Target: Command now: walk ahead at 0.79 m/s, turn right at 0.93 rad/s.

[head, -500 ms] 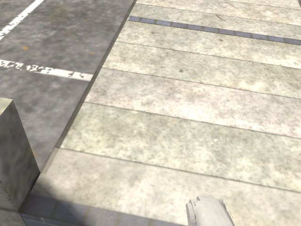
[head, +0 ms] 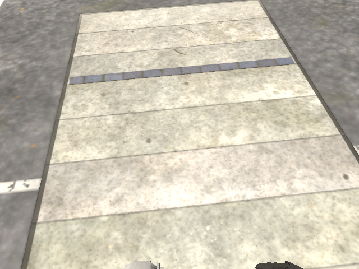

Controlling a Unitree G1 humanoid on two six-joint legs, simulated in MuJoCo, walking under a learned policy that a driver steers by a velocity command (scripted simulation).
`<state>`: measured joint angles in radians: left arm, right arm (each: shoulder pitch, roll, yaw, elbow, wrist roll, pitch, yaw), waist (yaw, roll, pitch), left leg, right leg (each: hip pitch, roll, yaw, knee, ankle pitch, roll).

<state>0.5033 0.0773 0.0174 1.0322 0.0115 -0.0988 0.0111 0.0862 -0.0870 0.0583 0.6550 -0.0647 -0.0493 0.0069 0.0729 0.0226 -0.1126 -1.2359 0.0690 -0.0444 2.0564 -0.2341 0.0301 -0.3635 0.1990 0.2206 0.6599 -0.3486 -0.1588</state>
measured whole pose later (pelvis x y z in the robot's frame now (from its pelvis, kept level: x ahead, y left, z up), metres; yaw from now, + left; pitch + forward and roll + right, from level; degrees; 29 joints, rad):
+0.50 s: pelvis +0.31 +0.04 +0.19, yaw -19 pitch +2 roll +2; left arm -0.06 0.14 -0.01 0.50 0.01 -0.06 -0.06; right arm 0.57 -0.20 -0.07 1.00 -0.01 -0.11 -0.01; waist -0.09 -0.03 -0.09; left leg -0.09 -0.02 0.11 0.45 -0.40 0.04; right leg -0.96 -0.05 0.04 1.31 -0.06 -0.11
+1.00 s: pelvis +0.63 -0.06 +0.20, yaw +1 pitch +3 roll -2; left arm 0.31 0.27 0.09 0.80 -0.02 -0.07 0.06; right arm 0.03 -0.27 -0.06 0.69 0.02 -0.06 0.05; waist 0.06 0.02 -0.01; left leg -0.69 0.04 0.07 0.73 -0.05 0.02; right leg -0.03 -0.05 -0.28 0.37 -0.37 0.03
